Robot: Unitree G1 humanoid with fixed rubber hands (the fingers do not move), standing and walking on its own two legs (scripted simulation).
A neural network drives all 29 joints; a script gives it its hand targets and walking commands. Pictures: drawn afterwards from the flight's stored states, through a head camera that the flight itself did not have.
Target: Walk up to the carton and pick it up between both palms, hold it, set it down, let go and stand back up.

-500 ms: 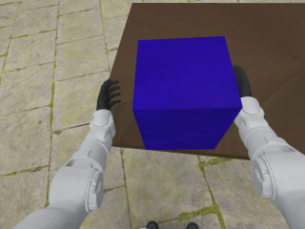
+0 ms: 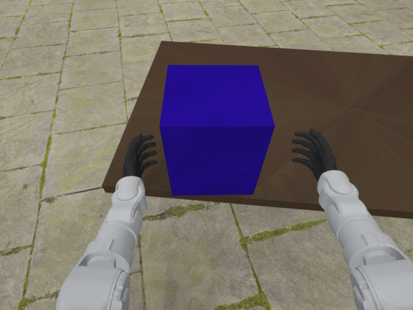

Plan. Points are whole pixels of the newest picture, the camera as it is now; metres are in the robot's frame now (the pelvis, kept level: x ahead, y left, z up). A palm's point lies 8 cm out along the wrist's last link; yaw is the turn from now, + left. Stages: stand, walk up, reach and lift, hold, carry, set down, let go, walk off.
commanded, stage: set down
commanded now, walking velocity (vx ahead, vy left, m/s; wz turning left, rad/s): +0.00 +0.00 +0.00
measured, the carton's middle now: (213, 133) +0.50 +0.03 +0.03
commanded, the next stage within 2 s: none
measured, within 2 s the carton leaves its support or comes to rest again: neither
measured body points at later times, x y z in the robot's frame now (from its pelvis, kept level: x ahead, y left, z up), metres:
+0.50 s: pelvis +0.00 +0.01 +0.00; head +0.00 +0.03 +0.45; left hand +0.33 +0.23 +0.02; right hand +0.36 -0.16 +0.03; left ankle +0.04 +0.14 -0.73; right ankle +0.05 -0.08 -0.73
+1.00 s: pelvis +0.04 +0.02 +0.02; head +0.04 +0.02 +0.47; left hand +0.23 +0.23 +0.01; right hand +0.25 -0.19 +0.01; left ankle +0.05 +0.14 -0.73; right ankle +0.05 -0.08 -0.73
